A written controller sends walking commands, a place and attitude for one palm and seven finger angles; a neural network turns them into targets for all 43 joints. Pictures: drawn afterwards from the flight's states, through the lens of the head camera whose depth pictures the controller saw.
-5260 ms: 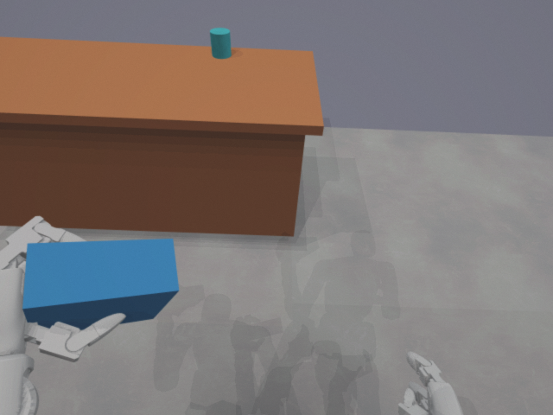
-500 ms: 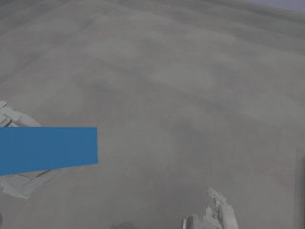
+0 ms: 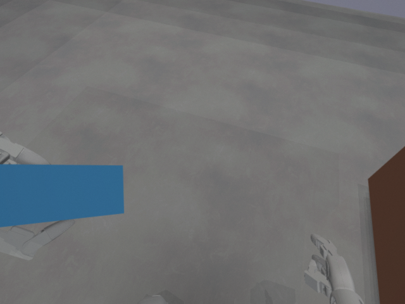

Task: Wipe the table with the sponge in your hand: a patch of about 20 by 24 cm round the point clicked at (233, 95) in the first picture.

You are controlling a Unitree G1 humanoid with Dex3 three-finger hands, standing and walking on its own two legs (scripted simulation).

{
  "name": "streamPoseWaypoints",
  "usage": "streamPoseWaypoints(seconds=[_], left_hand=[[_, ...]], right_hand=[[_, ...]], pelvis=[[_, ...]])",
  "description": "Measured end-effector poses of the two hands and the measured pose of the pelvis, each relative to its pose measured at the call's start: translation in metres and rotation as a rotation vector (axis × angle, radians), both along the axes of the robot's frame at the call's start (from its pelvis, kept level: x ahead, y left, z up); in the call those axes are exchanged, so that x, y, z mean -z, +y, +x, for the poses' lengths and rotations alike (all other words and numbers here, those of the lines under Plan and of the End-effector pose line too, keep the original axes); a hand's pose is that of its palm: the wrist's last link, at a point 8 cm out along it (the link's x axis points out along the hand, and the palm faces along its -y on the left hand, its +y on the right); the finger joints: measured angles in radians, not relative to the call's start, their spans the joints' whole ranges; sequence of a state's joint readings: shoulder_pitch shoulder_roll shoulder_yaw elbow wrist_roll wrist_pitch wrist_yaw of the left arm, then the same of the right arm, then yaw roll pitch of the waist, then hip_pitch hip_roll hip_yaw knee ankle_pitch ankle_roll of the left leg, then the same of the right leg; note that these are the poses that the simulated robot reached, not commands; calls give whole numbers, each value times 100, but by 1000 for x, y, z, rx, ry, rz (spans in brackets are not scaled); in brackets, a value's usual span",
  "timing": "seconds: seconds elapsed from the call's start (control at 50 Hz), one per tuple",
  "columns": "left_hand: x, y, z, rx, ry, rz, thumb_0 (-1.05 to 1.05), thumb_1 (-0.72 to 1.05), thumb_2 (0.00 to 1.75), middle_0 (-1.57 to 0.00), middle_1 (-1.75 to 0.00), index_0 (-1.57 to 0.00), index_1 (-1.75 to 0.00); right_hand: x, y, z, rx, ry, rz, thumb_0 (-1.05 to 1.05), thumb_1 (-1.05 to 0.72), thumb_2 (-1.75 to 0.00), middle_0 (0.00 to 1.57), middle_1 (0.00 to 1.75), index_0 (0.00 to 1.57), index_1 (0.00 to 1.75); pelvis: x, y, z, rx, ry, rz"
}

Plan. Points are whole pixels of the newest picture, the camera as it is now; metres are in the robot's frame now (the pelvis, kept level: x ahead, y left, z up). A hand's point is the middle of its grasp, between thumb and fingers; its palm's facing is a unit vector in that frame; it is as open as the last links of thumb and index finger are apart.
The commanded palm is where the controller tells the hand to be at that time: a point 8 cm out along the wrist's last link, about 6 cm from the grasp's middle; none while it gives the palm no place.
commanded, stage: turn to face it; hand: left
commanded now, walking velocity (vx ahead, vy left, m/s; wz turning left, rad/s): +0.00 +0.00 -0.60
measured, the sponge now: (74, 194) +0.23 +0.20 +0.17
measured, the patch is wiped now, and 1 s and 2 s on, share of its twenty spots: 0.00 0.00 0.00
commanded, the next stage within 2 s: none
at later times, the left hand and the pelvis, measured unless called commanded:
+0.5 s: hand (152, 182) +0.26 +0.10 +0.17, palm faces +0.06 -0.80 -0.59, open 10.3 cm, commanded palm +0.20 +0.17 +0.18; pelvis -0.04 -0.05 -0.01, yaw -18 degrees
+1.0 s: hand (208, 232) +0.18 +0.02 +0.19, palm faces -0.06 -0.90 -0.42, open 10.3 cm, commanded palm +0.17 +0.07 +0.18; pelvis -0.12 -0.07 +0.01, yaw -34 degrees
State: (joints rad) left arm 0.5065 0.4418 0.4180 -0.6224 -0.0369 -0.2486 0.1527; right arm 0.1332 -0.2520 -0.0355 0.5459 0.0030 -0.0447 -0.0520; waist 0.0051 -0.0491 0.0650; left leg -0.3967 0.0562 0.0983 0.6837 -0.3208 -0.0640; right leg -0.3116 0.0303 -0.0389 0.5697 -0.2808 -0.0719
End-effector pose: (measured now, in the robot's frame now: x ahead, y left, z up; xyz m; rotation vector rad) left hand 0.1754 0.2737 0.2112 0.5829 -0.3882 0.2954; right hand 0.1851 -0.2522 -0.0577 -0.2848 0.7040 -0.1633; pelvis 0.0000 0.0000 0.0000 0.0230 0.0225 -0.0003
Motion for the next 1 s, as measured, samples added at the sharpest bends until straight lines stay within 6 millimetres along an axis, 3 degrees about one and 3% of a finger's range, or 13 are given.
streamPoseWaypoints(seconds=[0.1,0.16,0.24,0.3,0.4,0.52,0.6,0.68,0.82,1.0], left_hand=[[15,20,24,-9,6,-43,-1,-51,101,-70,-137,-72,-136],[28,19,38,-3,62,-77,-1,-51,101,-70,-137,-72,-136],[28,-9,52,85,89,-110,-1,-51,101,-70,-137,-71,-136],[19,-38,57,176,84,-83,-1,-51,101,-69,-137,-71,-136],[9,-83,63,260,103,34,-1,-51,101,-69,-137,-71,-136],[18,-140,57,295,175,102,-1,-51,102,-69,-137,-71,-136],[19,-163,48,332,237,105,-1,-51,102,-69,-137,-71,-136],[13,-176,38,358,229,104,-1,-51,102,-69,-137,-71,-136],[-2,-192,16,401,105,25,-1,-51,102,-69,-137,-71,-136],[1,-203,-6,468,66,-70,-1,-51,102,-69,-137,-71,-136]], right_hand=[[8,13,-17,82,29,29,1,-91,-90,20,30,20,30],[12,27,-32,90,47,72,1,-90,-90,20,30,20,30],[17,42,-54,93,73,145,1,-90,-90,20,30,20,30],[22,42,-71,113,80,191,1,-90,-90,20,30,20,30],[36,16,-101,186,72,248,1,-90,-90,21,30,21,30],[64,-49,-145,295,103,238,1,-90,-90,21,30,21,30],[57,-90,-179,403,128,190,1,-90,-90,20,30,20,30],[46,-116,-207,480,117,154,1,-91,-90,20,30,20,30],[31,-131,-244,530,78,132,1,-91,-90,20,30,20,30],[19,-114,-286,551,53,141,1,-90,-90,20,30,20,30]], pelvis=[[4,14,9,66,-7,6],[1,16,8,111,-17,-21],[-4,14,2,165,-25,-51],[-5,6,-5,204,-21,-58],[0,-19,-18,278,-6,-43],[10,-50,-39,326,-18,-19],[3,-61,-53,387,-23,17],[-1,-70,-66,424,-27,21],[-4,-77,-89,493,-32,27],[-8,-71,-119,589,-9,52]])
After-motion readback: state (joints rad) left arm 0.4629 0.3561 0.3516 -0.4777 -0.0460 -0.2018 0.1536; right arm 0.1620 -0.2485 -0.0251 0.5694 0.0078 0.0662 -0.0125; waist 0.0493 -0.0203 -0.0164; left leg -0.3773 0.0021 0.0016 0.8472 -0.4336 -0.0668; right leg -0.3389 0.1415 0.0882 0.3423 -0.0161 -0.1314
